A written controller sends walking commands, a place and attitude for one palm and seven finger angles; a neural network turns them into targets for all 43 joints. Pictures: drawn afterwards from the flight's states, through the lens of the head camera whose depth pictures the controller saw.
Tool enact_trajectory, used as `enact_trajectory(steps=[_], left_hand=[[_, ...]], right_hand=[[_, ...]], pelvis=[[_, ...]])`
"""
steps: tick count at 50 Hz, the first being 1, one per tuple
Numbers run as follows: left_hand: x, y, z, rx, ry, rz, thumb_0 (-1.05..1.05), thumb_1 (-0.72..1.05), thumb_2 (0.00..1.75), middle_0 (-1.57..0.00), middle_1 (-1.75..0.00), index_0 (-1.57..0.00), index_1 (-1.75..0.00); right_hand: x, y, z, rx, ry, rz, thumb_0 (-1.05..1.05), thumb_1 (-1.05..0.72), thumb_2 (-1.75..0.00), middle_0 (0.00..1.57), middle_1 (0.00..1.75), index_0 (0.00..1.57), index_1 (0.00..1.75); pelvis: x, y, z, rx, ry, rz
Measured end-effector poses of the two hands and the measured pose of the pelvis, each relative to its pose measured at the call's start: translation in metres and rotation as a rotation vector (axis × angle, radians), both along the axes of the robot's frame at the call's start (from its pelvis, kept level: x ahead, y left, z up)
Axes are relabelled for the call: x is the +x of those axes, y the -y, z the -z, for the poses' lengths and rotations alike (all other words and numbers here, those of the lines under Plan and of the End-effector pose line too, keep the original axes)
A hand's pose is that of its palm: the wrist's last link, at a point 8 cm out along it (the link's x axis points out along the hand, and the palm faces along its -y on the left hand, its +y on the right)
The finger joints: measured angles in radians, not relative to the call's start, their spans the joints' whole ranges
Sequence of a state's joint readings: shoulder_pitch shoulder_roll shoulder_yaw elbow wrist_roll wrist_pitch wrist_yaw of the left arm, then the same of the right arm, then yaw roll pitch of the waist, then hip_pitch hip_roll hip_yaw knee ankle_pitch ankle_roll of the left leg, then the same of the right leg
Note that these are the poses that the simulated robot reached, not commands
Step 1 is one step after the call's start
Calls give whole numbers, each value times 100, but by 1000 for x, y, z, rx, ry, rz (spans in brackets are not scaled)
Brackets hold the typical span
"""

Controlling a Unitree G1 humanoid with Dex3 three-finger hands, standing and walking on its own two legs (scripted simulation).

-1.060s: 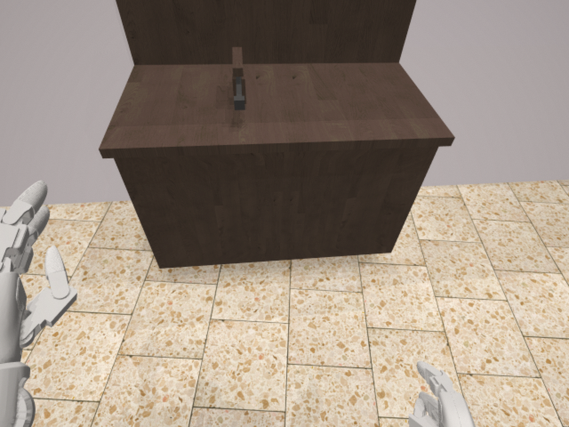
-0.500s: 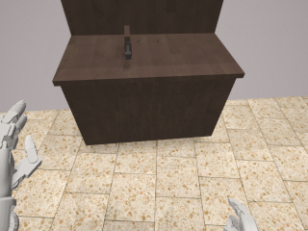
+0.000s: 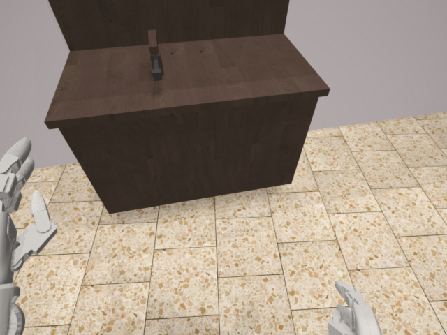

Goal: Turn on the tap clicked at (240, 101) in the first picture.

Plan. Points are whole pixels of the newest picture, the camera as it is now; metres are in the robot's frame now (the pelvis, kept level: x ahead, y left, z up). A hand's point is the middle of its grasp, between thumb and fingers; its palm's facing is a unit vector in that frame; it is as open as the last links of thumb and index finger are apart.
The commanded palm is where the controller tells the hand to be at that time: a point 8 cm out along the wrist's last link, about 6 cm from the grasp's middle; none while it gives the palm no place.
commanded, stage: turn to face it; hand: left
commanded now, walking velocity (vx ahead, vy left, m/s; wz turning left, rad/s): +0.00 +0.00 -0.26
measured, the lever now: (157, 74) +0.86 +0.28 +0.01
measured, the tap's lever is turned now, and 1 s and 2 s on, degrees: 0 0 0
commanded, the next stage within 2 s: take the last steps up to it in 0.16 s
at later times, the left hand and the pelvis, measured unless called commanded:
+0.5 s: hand (60, 214) +0.23 +0.24 +0.17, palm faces +0.40 -0.82 -0.41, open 7.4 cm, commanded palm +0.19 +0.27 +0.19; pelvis +0.01 +0.00 +0.00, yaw -3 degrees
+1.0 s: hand (118, 141) +0.37 +0.20 +0.17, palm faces +0.28 -0.87 -0.40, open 7.4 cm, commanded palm +0.32 +0.25 +0.19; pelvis +0.12 +0.00 +0.01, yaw -9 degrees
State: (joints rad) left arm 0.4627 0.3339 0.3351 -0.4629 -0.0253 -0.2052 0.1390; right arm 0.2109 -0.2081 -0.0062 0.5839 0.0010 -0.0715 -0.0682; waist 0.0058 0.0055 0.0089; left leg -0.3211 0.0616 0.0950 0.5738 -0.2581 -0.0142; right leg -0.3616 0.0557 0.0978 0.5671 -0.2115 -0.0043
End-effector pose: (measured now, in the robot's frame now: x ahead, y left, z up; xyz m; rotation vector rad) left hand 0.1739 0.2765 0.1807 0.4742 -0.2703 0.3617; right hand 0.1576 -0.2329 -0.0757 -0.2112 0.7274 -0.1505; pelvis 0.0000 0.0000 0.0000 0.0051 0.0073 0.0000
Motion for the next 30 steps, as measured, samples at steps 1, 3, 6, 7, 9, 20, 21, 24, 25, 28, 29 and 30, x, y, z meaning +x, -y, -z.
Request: enact_trajectory(steps=[1, 3, 6, 7, 9, 20, 21, 24, 25, 28, 29, 30], left_hand=[[1, 0, 0, 2, -1, 2, 2, 89, 90, -21, -31, -21, -30], [2, 1, 0, 5, -4, 5, 2, 89, 90, -21, -31, -21, -30], [3, 2, 0, 13, -6, 9, 2, 89, 90, -21, -31, -21, -30], [4, 2, 0, 14, -6, 10, 2, 89, 90, -21, -31, -21, -30], [4, 4, 0, 17, -5, 14, 2, 89, 90, -21, -31, -21, -30], [8, 2, 0, 16, 7, 37, 2, 88, 90, -21, -31, -21, -30], [9, 1, 0, 18, 8, 32, 2, 88, 90, -21, -31, -21, -30], [16, 1, -1, 24, 4, 10, 2, 88, 90, -21, -31, -21, -30], [19, 2, -1, 26, 3, 3, 2, 89, 90, -21, -31, -21, -30], [32, 11, 3, 29, 13, -2, 2, 89, 90, -21, -31, -21, -30], [37, 16, 4, 21, 18, 5, 2, 89, 90, -21, -31, -21, -30], [43, 20, 5, 7, 24, 15, 2, 89, 90, -21, -31, -21, -30]], right_hand=[[-2, 2, 1, -2, -5, 6, 1, -91, -90, 20, 30, 20, 30], [-7, 5, 2, -5, -14, 18, 1, -91, -90, 20, 30, 20, 30], [-12, 7, 5, -4, -20, 33, 1, -91, -90, 20, 30, 20, 30], [-13, 8, 5, -2, -20, 36, 1, -91, -90, 20, 30, 20, 30], [-15, 8, 7, 1, -21, 40, 1, -91, -90, 20, 30, 20, 30], [-21, 3, 9, -2, -28, 54, 1, -91, -90, 20, 30, 20, 30], [-20, 2, 9, 0, -24, 59, 1, -91, -90, 20, 30, 20, 30], [-18, 0, 10, 18, -14, 73, 1, -91, -90, 20, 30, 20, 30], [-16, -1, 11, 25, -12, 74, 1, -91, -90, 20, 30, 20, 30], [-10, 2, 19, 44, -12, 65, 1, -90, -90, 20, 30, 20, 30], [-8, 4, 22, 44, -19, 59, 1, -90, -90, 20, 30, 20, 30], [-6, 6, 24, 43, -32, 55, 1, -90, -90, 20, 30, 20, 30]], pelvis=[[0, 0, 0, 1, -1, 3], [-1, 0, 0, 3, -1, 8], [-2, 1, 1, 7, -1, 14], [-2, 1, 2, 7, -1, 16], [-3, 2, 2, 8, -1, 20], [-1, -4, 3, 11, 0, 37], [1, -5, 3, 9, 1, 40], [10, -2, 2, 1, 9, 52], [13, 1, 3, -1, 13, 56], [23, 9, 8, -3, 20, 68], [25, 11, 9, -6, 20, 66], [28, 12, 9, -5, 20, 65]])
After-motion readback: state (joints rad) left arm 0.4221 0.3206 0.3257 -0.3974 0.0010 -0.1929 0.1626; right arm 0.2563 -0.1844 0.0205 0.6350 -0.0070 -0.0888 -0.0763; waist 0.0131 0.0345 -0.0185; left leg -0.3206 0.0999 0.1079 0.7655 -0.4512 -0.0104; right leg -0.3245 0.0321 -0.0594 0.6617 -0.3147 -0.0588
